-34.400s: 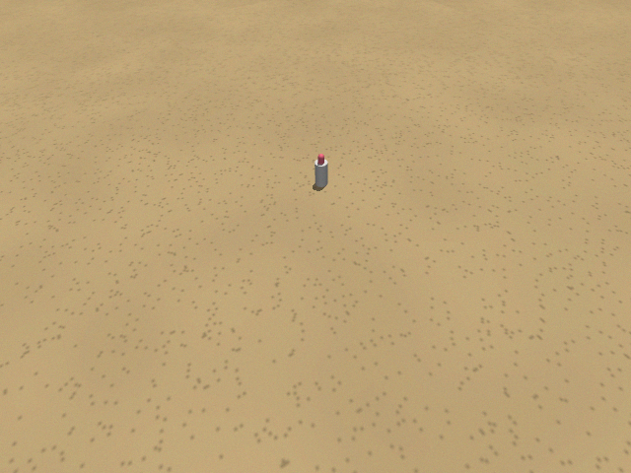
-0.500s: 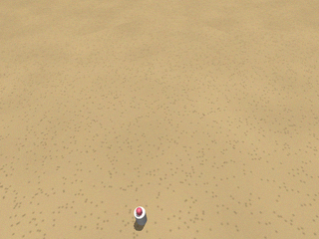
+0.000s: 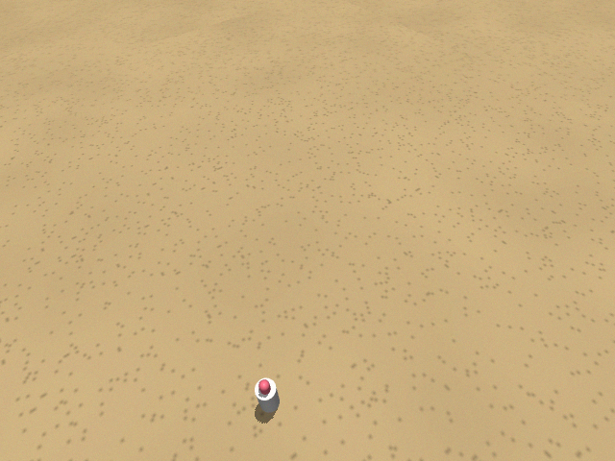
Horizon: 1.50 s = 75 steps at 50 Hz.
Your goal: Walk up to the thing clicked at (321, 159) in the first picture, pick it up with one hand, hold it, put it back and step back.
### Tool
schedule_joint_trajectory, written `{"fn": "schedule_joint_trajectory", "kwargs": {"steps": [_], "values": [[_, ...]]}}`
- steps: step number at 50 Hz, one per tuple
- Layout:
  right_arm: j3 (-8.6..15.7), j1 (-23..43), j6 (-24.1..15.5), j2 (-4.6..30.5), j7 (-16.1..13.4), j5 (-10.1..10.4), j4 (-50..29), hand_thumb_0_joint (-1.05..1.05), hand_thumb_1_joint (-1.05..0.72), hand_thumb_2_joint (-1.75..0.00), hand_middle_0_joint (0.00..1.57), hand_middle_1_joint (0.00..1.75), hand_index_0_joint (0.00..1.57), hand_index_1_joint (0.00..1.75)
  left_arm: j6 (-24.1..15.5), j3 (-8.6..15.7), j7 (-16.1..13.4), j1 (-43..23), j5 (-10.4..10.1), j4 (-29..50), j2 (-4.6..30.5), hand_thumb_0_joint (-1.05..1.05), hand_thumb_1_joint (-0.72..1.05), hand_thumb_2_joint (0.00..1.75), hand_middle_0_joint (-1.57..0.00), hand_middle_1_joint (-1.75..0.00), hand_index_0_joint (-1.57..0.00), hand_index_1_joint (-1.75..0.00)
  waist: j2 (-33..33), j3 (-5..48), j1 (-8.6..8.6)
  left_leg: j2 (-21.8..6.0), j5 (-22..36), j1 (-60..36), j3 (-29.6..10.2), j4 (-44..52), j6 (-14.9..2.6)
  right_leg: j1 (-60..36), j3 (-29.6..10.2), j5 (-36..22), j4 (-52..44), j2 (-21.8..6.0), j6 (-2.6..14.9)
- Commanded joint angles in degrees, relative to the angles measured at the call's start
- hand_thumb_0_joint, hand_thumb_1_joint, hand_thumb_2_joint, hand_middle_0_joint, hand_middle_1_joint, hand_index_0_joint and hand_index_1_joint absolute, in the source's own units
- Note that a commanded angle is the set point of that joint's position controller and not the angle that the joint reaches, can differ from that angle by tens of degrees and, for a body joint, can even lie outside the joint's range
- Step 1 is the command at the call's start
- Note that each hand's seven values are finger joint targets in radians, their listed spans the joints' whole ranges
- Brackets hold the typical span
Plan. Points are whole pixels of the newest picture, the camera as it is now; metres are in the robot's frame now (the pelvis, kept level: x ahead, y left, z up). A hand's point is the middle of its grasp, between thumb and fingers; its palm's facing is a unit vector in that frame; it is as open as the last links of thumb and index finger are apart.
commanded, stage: step back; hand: left
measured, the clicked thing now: (266, 393) +0.41 +0.16 -0.69
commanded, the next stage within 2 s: none
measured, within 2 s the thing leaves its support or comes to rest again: neither
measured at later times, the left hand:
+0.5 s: hand out of the picture +0.05 +0.29 -0.17, palm faces -0.08 -0.93 -0.36, open 7.4 cm
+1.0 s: hand out of the picture -0.07 +0.29 -0.15, palm faces +0.00 -0.92 -0.40, open 7.4 cm
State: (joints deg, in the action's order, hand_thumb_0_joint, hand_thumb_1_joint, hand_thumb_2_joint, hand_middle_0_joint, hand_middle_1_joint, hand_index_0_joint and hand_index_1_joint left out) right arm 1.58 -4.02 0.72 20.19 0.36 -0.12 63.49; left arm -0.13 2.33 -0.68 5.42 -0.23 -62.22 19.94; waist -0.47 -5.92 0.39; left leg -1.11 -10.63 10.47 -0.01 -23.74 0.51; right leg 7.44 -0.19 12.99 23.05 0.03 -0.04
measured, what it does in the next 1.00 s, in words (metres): walks backwards: right foot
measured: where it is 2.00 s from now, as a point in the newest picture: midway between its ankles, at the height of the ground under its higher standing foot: outside the picture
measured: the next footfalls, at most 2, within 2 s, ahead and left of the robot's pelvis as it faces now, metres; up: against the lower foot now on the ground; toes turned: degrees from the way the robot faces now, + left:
right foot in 0.64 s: -0.11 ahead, -0.10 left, +0.00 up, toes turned -2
left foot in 1.02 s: -0.19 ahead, +0.14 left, +0.00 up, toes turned -2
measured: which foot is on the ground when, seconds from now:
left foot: down 0.00-0.68, up 0.70-1.00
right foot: down 0.00-0.22, up 0.24-0.62, down 0.64-1.00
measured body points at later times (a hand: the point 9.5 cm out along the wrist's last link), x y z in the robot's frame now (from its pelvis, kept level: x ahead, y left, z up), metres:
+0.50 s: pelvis -0.08 +0.04 -0.01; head +0.00 +0.06 +0.43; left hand +0.06 +0.34 -0.15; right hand -0.01 -0.28 -0.12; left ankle -0.03 +0.12 -0.74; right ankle -0.13 -0.11 -0.68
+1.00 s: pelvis -0.21 +0.03 -0.02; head -0.14 +0.02 +0.42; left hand -0.07 +0.33 -0.13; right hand -0.13 -0.30 -0.14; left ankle -0.23 +0.15 -0.74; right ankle -0.15 -0.10 -0.74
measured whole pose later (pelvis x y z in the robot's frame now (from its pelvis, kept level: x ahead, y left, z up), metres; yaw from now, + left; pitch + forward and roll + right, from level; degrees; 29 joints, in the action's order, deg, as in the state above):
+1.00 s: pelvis -0.21 +0.03 -0.02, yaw +1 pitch -1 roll +0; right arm 2.9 -10.9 1.9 23.5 -1.2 -0.3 51.6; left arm 2.1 3.9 -1.1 6.1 1.6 -43.7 20.7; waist -0.7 -10.3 0.1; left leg 2.0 -26.0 15.8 -3.9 -42.2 0.8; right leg 20.7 1.9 14.2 36.5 -1.6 0.3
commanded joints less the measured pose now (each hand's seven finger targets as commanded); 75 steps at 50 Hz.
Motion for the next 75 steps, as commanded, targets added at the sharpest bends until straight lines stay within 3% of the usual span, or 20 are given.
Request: {"fn": "schedule_joint_trajectory", "kwargs": {"steps": [1, 7, 9, 11, 13, 17, 29, 32, 33, 34, 35, 39, 46, 51, 54, 58, 68, 71, 73, 75], "values": [[2.97, -0.4, 0.21, 12.36, -0.55, 0.25, -5.07, 0.0, -0.9, -0.9, 0.2, 0.3, 0.2, 0.3, -0.02, 3.81, -0.75, -1.19, 0.08, 6.29, 15.16, 0.0, 0.9, 0.9, -0.2, -0.3, -0.2, -0.3, 3.22, 8.67, 0.6, -2.01, 11.02, -1.68, -2.89, -8.07, -3.3, 3.48, -9.16, -18.78, -0.49, -9.67, 6.7], [4.38, -7.62, 1.5, 12.09, 0.11, -0.46, -7.03, 0.0, -0.9, -0.9, 0.2, 0.3, 0.2, 0.3, 1.1, 4.38, -0.73, -7.89, 1.85, 12.73, 17.51, 0.0, 0.9, 0.9, -0.2, -0.3, -0.2, -0.3, 11.72, 8.73, 2.73, 2.48, -12.74, -2.39, -2.64, -21.2, -3.5, 14.01, -14.16, -16.92, 1.23, -17.9, 12.77], [4.57, -7.91, 0.81, 13.12, -0.02, -0.39, -7.68, 0.0, -0.9, -0.9, 0.2, 0.3, 0.2, 0.3, 1.6, 3.92, -0.73, -7.48, 1.29, 13.57, 15.33, 0.0, 0.9, 0.9, -0.2, -0.3, -0.2, -0.3, 6.06, 8.76, 2.88, -1.85, 7.94, 0.16, -5.17, -11.39, -5.09, 10.73, -7.83, -12.95, 11.0, -10.41, 8.04], [5.59, -5.64, -0.1, 18.81, -0.34, -1.03, -9.12, 0.0, -0.9, -0.9, 0.2, 0.3, 0.2, 0.3, 2.26, 3.33, -1.13, -5.27, 0.74, 14.09, 10.78, 0.0, 0.9, 0.9, -0.2, -0.3, -0.2, -0.3, -10.4, 6.33, 1.68, -16.27, 28.23, -2.22, -25.12, 4.31, -11.08, 18.21, -3.33, 16.8, 28.48, 6.19, 2.3], [5.76, -5.75, -0.55, 19.11, -1.15, -1.78, -10.5, 0.0, -0.9, -0.9, 0.2, 0.3, 0.2, 0.3, 2.84, 3.11, -1.77, -1.14, 1.0, 13.48, 10.95, 0.0, 0.9, 0.9, -0.2, -0.3, -0.2, -0.3, -8.03, 7.87, 1.13, -18.68, 34.63, -3.88, -25.99, 2.05, -12.79, 20.59, -10.49, 24.04, 38.89, 6.2, 2.0], [4.92, 0.25, -0.85, 15.29, -2.24, -1.84, -13.4, 0.0, -0.9, -0.9, 0.2, 0.3, 0.2, 0.3, 3.1, 3.62, -1.42, 2.46, 0.34, 12.76, 12.61, 0.0, 0.9, 0.9, -0.2, -0.3, -0.2, -0.3, -6.96, 8.54, -1.91, -12.08, 28.38, -4.8, -14.19, -0.89, -11.5, 20.68, -11.6, 15.7, 45.33, 5.43, 1.53], [5.36, -3.21, 0.24, 16.05, -1.89, -1.31, -16.97, 0.0, -0.9, -0.9, 0.2, 0.3, 0.2, 0.3, 1.75, 4.75, -0.55, 6.31, 1.28, 14.58, 11.73, 0.0, 0.9, 0.9, -0.2, -0.3, -0.2, -0.3, -8.86, 10.62, 0.67, -13.16, 17.46, -3.75, -13.0, -4.81, -13.12, 9.84, -3.17, 12.27, 16.24, 1.13, -0.53], [5.03, -0.52, 0.97, 15.28, -1.49, -0.18, -17.22, 0.0, -0.9, -0.9, 0.2, 0.3, 0.2, 0.3, 1.15, 5.42, -0.39, 11.46, 2.11, 12.59, 12.41, 0.0, 0.9, 0.9, -0.2, -0.3, -0.2, -0.3, -4.86, 11.21, -2.32, -9.47, 6.37, 6.42, -9.92, -9.27, -7.25, -1.15, -4.3, -2.27, 2.23, -0.66, 2.54], [4.44, -0.13, 1.0, 13.2, -1.41, 0.19, -17.91, 0.0, -0.9, -0.9, 0.2, 0.3, 0.2, 0.3, 0.89, 6.18, -0.38, 10.39, 2.75, 13.61, 15.66, 0.0, 0.9, 0.9, -0.2, -0.3, -0.2, -0.3, 4.57, 9.19, -1.81, -2.88, -2.63, 14.43, -7.11, -16.41, -3.85, -1.03, -17.44, -4.38, -0.42, -8.38, 5.59], [4.02, -0.17, 1.03, 11.23, -1.69, 0.2, -18.29, 0.0, -0.9, -0.9, 0.2, 0.3, 0.2, 0.3, 1.05, 7.07, -0.07, 5.81, 2.07, 15.87, 19.61, 0.0, 0.9, 0.9, -0.2, -0.3, -0.2, -0.3, 14.1, 5.14, -1.76, 7.15, -19.77, 18.34, -1.67, -27.27, -0.87, 5.34, -27.1, -4.06, -5.87, -17.62, 13.09], [4.9, -0.6, 1.51, 12.96, -2.17, -0.25, -17.38, 0.0, -0.9, -0.9, 0.2, 0.3, 0.2, 0.3, 0.82, 7.2, -0.31, 1.94, 2.85, 18.23, 21.91, 0.0, 0.9, 0.9, -0.2, -0.3, -0.2, -0.3, 15.61, 2.92, -2.5, 6.6, -25.79, 14.29, -6.41, -40.28, 0.09, 15.57, -33.54, -5.67, -7.3, -24.12, 19.21], [4.11, -6.59, 1.07, 12.57, -1.91, 0.69, -14.33, 0.0, -0.9, -0.9, 0.2, 0.3, 0.2, 0.3, 0.48, 5.83, -0.86, -4.07, 2.06, 20.34, 14.15, 0.0, 0.9, 0.9, -0.2, -0.3, -0.2, -0.3, 8.45, 2.37, 2.33, 9.51, -16.2, 17.1, -9.73, -44.96, -0.02, 9.41, -12.3, -18.72, -1.0, -11.16, 10.11], [3.24, -6.24, -0.18, 11.8, -2.52, -0.1, -17.15, 0.0, -0.9, -0.9, 0.2, 0.3, 0.2, 0.3, 1.31, 5.85, -1.47, 4.59, 2.27, 21.2, 13.35, 0.0, 0.9, 0.9, -0.2, -0.3, -0.2, -0.3, 11.45, 9.74, -3.15, 3.22, -19.94, 18.03, -5.33, -22.74, 0.71, -10.82, -13.51, -29.66, 6.8, -14.5, 12.93], [5.01, -11.34, -0.68, 13.62, -1.92, -1.54, -14.84, 0.0, -0.9, -0.9, 0.2, 0.3, 0.2, 0.3, 2.92, 4.7, -0.55, 1.97, 1.0, 22.71, 13.56, 0.0, 0.9, 0.9, -0.2, -0.3, -0.2, -0.3, 5.35, 10.17, 0.02, 0.37, 4.66, -0.97, -4.43, 0.69, -1.82, 5.38, -8.51, -13.84, 14.81, -8.42, 5.71], [6.94, -5.62, -0.76, 23.5, -1.48, -2.33, -17.78, 0.0, -0.9, -0.9, 0.2, 0.3, 0.2, 0.3, 2.9, 5.8, -1.43, -2.74, 1.51, 23.5, 14.03, 0.0, 0.9, 0.9, -0.2, -0.3, -0.2, -0.3, -13.66, 6.49, 3.14, -23.33, 13.41, 9.08, -34.31, 6.49, -19.38, 15.58, -9.57, 25.04, 43.12, 4.1, 0.68], [4.63, -0.41, -1.02, 14.95, -2.17, -2.09, -18.79, 0.0, -0.9, -0.9, 0.2, 0.3, 0.2, 0.3, 2.97, 5.61, -0.76, 5.29, 0.43, 19.59, 12.84, 0.0, 0.9, 0.9, -0.2, -0.3, -0.2, -0.3, -5.56, 4.39, -2.88, -11.27, 20.14, 2.71, -12.6, 0.28, -11.45, 21.69, -11.23, 15.51, 50.13, 6.34, 1.52], [5.42, -3.52, 0.55, 16.55, -1.8, -1.58, -19.9, 0.0, -0.9, -0.9, 0.2, 0.3, 0.2, 0.3, 1.33, 5.24, -0.32, 8.01, 1.28, 17.61, 11.88, 0.0, 0.9, 0.9, -0.2, -0.3, -0.2, -0.3, -11.32, 10.41, 0.66, -11.67, 15.82, -3.36, -11.47, -6.12, -12.68, 9.97, -2.19, 11.91, 14.3, 1.33, -1.31], [5.22, -0.77, 1.54, 16.18, -1.43, -0.33, -20.6, 0.0, -0.9, -0.9, 0.2, 0.3, 0.2, 0.3, 1.02, 5.77, -0.07, 14.44, 2.2, 14.17, 13.2, 0.0, 0.9, 0.9, -0.2, -0.3, -0.2, -0.3, -8.43, 12.11, -2.54, -8.61, 4.42, 6.78, -9.86, -9.54, -7.45, -0.96, -2.35, -0.02, 1.85, 0.45, 2.04], [4.73, 1.55, 1.49, 12.05, -2.1, -0.03, -22.17, 0.0, -0.9, -0.9, 0.2, 0.3, 0.2, 0.3, 1.33, 7.89, 0.33, 9.0, 2.76, 17.11, 22.7, 0.0, 0.9, 0.9, -0.2, -0.3, -0.2, -0.3, 15.71, 5.86, -4.11, 7.09, -22.04, 18.48, -4.03, -30.88, -0.73, 11.86, -29.11, 8.23, -6.69, -19.44, 13.68], [5.9, -2.48, 1.83, 16.03, -2.11, 0.04, -19.71, 0.0, -0.9, -0.9, 0.2, 0.3, 0.2, 0.3, 0.95, 7.38, -0.39, -0.65, 2.95, 20.8, 22.26, 0.0, 0.9, 0.9, -0.2, -0.3, -0.2, -0.3, 14.77, -0.01, -0.72, 3.79, -21.4, 10.7, -10.78, -44.46, -0.34, 27.11, -31.52, 8.65, -9.74, -23.68, 16.27]]}}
